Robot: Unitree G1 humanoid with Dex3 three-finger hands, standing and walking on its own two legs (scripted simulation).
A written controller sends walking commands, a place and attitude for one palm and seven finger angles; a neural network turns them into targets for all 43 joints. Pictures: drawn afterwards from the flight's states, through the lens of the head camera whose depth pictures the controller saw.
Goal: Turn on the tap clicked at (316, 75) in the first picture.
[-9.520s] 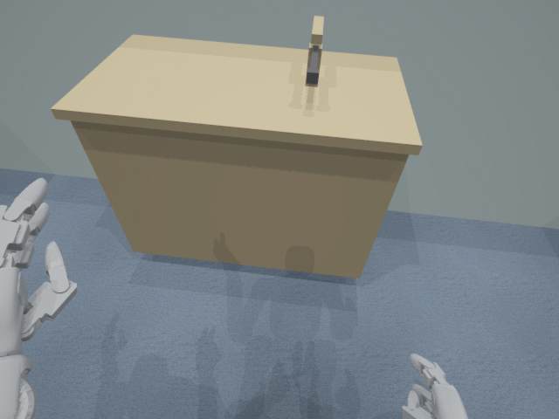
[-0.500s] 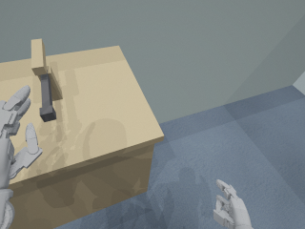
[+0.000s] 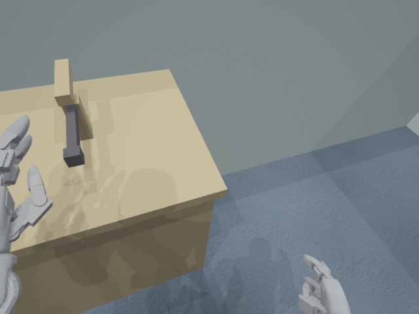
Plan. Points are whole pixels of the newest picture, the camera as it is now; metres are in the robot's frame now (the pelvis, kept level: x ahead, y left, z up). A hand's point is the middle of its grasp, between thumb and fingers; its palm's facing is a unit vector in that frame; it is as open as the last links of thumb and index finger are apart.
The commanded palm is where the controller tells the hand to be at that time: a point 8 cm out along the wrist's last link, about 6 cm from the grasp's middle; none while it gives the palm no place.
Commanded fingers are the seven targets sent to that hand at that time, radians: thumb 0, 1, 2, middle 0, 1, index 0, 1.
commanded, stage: look again from close up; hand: left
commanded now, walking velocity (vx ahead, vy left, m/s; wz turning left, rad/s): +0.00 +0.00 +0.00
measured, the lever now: (74, 156) +0.35 +0.29 +0.09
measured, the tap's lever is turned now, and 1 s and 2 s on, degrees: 0 0 0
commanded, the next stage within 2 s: come to a stop and stand still in 0.16 s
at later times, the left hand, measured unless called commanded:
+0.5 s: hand (34, 176) +0.25 +0.27 +0.18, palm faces +0.46 -0.77 -0.44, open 7.4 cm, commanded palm +0.16 +0.27 +0.17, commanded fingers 0.00 0.90 0.90 -0.20 -0.30 -0.20 -0.30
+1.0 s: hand (44, 208) +0.21 +0.25 +0.16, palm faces +0.42 -0.86 -0.30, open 7.4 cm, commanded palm +0.15 +0.28 +0.17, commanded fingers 0.00 0.90 0.90 -0.20 -0.30 -0.20 -0.30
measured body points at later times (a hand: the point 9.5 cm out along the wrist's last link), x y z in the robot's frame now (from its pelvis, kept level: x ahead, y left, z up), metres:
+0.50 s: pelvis +0.00 -0.01 +0.00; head +0.03 +0.01 +0.45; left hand +0.21 +0.31 +0.20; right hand +0.19 -0.23 -0.08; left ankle +0.03 +0.10 -0.74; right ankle +0.01 -0.16 -0.74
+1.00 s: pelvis -0.01 +0.00 +0.00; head +0.00 +0.03 +0.45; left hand +0.18 +0.29 +0.17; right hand +0.17 -0.22 -0.07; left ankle +0.03 +0.10 -0.74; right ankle +0.00 -0.16 -0.74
